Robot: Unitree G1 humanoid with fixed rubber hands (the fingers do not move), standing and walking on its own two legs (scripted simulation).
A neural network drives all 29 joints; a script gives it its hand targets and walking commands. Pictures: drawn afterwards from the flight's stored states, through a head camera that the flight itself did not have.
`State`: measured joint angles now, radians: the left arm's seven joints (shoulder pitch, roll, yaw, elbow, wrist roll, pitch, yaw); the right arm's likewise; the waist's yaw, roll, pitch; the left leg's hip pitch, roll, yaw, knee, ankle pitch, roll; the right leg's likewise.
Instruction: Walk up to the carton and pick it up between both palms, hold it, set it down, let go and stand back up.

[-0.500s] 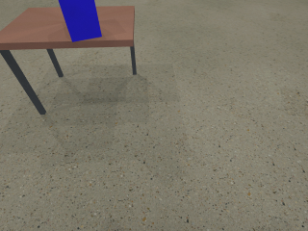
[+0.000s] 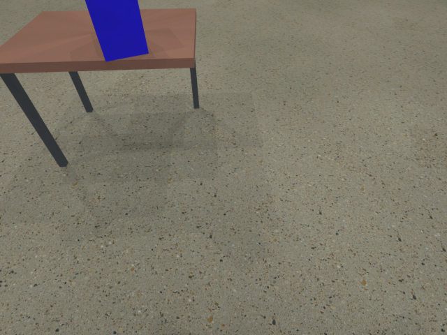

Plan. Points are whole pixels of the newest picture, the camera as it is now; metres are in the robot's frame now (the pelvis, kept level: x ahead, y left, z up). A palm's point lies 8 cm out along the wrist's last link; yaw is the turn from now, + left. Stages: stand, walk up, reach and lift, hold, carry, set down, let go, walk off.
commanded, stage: walk up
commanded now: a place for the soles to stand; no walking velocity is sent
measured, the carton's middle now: (113, 14) +1.38 +0.49 +0.06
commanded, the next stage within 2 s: none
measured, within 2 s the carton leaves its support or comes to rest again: neither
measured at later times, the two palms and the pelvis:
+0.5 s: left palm out of the picture +0.17 +0.40 -0.15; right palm out of the picture +0.10 -0.10 -0.15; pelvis +0.14 +0.14 -0.02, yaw +0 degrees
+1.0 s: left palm (55, 234) +0.40 +0.43 -0.13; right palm (261, 217) +0.44 -0.08 -0.13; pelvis +0.39 +0.19 -0.01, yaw +0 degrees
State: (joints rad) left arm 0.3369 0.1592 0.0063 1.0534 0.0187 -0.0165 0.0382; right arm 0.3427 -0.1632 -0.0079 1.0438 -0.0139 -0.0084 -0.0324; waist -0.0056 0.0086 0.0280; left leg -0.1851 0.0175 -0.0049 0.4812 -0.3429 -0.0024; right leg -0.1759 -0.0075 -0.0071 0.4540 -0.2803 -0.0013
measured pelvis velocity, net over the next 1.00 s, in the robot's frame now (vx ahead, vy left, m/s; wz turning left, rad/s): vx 0.39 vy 0.19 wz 0.00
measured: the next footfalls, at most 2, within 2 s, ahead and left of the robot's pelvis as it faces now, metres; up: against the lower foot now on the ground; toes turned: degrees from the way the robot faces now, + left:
left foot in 0.32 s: +0.18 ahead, +0.25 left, +0.00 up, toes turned +9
right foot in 0.74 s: +0.41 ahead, +0.04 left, +0.00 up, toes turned -6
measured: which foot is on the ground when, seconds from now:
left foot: down 0.00-0.00, up 0.02-0.30, down 0.32-0.80, up 0.82-1.00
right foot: down 0.00-0.32, up 0.34-0.72, down 0.74-1.00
